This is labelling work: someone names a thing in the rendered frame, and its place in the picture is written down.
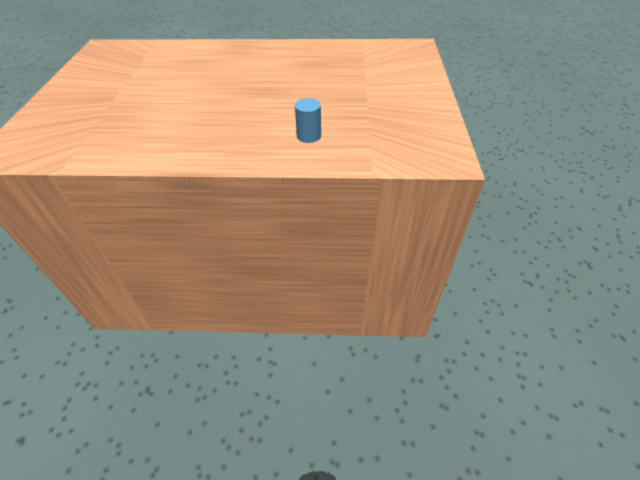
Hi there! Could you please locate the can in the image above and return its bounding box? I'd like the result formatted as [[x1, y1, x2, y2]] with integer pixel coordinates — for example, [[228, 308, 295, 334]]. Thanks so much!
[[295, 98, 321, 143]]

